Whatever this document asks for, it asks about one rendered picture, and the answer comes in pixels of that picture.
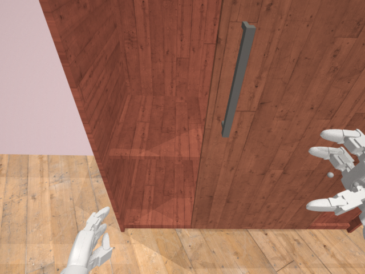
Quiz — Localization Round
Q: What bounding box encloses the right robot hand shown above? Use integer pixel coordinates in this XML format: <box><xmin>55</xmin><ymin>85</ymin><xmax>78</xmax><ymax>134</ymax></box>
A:
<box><xmin>306</xmin><ymin>129</ymin><xmax>365</xmax><ymax>216</ymax></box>

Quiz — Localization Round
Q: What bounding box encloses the left robot hand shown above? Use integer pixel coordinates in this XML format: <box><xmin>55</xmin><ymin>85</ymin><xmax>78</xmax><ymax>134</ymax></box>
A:
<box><xmin>67</xmin><ymin>207</ymin><xmax>113</xmax><ymax>271</ymax></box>

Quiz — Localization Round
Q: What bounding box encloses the handle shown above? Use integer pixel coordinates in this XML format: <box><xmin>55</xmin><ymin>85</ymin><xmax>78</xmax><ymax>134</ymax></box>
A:
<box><xmin>221</xmin><ymin>21</ymin><xmax>256</xmax><ymax>138</ymax></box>

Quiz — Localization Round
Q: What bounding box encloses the wardrobe door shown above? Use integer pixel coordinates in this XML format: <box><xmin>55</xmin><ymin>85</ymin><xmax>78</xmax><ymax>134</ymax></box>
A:
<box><xmin>314</xmin><ymin>207</ymin><xmax>362</xmax><ymax>223</ymax></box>
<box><xmin>191</xmin><ymin>0</ymin><xmax>365</xmax><ymax>229</ymax></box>

